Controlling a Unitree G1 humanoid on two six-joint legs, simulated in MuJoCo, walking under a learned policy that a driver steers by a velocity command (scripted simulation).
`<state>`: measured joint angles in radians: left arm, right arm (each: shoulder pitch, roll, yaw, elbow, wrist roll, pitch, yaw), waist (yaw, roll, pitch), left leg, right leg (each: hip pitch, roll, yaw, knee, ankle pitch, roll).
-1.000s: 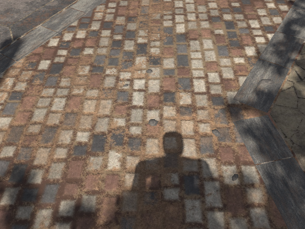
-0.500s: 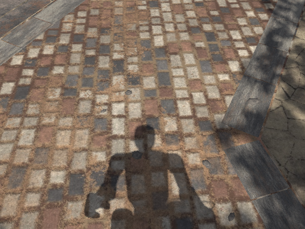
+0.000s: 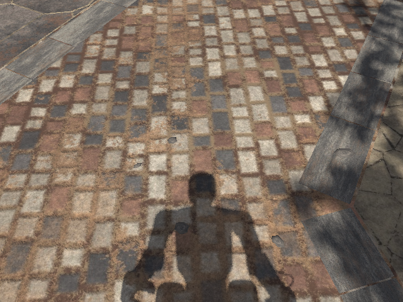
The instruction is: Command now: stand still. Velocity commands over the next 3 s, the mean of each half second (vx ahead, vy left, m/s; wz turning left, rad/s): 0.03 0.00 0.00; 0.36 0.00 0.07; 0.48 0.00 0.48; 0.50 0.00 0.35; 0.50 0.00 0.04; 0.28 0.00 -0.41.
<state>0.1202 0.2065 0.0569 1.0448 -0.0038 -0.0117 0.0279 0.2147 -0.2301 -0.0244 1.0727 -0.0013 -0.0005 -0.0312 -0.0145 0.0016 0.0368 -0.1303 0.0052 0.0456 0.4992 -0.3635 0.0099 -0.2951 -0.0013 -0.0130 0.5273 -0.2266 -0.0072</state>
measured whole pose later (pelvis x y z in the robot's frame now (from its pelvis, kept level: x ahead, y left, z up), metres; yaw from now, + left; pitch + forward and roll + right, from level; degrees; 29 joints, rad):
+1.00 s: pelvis +0.16 -0.06 +0.01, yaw +3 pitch +1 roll -1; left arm 0.40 0.17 0.03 1.12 0.02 -0.10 0.01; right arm 0.14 -0.25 -0.08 0.95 0.03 -0.07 0.01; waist 0.05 0.03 -0.01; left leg -0.70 0.10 -0.05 0.93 -0.05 0.05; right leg 0.02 0.04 -0.13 0.22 -0.26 -0.05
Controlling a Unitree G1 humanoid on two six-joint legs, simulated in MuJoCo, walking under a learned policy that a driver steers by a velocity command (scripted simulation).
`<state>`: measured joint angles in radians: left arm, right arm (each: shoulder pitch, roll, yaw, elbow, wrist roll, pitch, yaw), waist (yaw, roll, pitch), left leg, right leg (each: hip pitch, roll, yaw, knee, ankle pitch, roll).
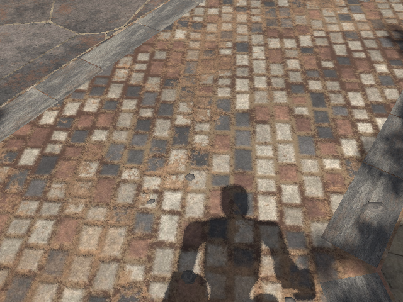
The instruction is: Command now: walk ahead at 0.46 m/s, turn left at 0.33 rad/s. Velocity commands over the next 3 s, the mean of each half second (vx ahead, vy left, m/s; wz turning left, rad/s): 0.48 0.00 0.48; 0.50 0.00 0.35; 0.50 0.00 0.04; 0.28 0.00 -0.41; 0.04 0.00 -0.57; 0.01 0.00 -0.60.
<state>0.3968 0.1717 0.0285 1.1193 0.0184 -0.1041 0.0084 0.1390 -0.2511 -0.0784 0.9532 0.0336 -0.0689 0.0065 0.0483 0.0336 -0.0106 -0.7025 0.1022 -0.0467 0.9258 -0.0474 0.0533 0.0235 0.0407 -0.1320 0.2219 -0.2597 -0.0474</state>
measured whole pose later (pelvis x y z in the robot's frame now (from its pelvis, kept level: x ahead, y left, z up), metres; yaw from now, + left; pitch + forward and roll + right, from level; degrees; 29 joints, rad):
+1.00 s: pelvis +0.57 +0.10 +0.00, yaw +26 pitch +2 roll -1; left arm 0.35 0.25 0.05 0.88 0.00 -0.11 -0.02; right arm 0.18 -0.28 -0.06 0.75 0.01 -0.07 0.00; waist 0.06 0.04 0.01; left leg -0.64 0.10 -0.05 0.92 -0.20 0.02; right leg -0.15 0.06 -0.03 0.28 -0.17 -0.04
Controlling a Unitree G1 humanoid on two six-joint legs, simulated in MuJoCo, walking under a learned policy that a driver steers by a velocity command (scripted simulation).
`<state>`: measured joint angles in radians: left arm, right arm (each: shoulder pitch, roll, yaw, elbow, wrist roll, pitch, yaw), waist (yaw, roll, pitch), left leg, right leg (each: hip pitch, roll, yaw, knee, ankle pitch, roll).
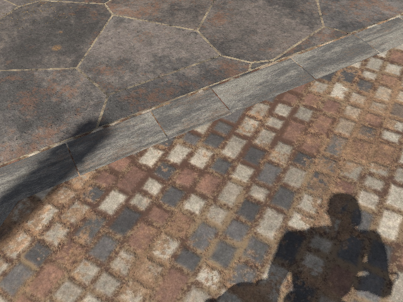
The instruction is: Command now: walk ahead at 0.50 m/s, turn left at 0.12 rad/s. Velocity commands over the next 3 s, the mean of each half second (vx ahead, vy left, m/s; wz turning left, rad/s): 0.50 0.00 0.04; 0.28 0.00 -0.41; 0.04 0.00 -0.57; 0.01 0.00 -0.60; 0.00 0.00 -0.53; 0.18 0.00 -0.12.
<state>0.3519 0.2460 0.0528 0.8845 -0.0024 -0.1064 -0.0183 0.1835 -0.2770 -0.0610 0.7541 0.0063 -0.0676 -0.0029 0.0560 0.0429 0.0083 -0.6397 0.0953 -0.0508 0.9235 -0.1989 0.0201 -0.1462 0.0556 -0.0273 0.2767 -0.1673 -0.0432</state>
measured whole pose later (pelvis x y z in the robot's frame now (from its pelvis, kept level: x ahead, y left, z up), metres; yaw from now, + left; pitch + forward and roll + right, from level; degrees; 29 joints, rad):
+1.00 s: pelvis +0.47 +0.02 -0.02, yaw -15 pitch +4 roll +1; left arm 0.17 0.30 0.07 0.66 0.01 -0.01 -0.01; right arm 0.12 -0.30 -0.05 0.72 -0.01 -0.02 -0.04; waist 0.01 0.01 0.06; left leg -0.60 0.03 -0.08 1.07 -0.43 -0.06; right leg -0.44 0.10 0.06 0.46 -0.08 -0.08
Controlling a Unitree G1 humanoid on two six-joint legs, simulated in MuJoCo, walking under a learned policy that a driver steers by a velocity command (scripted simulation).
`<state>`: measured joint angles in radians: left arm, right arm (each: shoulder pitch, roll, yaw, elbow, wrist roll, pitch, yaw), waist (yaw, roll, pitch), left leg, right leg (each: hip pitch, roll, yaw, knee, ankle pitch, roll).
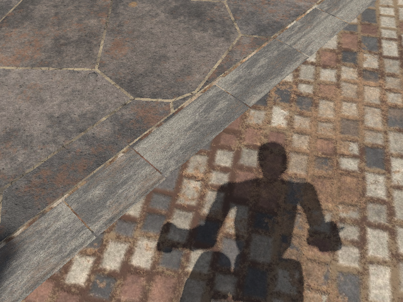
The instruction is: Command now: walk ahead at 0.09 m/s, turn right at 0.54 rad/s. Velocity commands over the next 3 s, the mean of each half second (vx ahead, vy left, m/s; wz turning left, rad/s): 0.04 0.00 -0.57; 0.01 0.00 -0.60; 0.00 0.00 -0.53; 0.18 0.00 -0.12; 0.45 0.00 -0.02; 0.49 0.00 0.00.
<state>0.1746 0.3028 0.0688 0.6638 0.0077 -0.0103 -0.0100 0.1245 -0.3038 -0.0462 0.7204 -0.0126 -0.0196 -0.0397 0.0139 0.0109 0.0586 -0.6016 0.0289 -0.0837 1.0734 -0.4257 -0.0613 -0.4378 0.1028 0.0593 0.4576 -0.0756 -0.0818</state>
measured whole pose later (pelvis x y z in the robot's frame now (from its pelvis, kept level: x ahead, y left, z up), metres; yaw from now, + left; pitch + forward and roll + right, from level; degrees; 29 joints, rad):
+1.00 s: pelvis +0.03 +0.02 +0.01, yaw -36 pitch +2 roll +2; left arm 0.17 0.31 0.07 0.60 -0.01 0.04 0.02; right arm 0.11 -0.30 -0.08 0.69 0.00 0.00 -0.02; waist 0.01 0.01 0.04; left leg -0.45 -0.02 -0.08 0.79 -0.36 -0.08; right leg -0.32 0.08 0.16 0.50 -0.22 -0.04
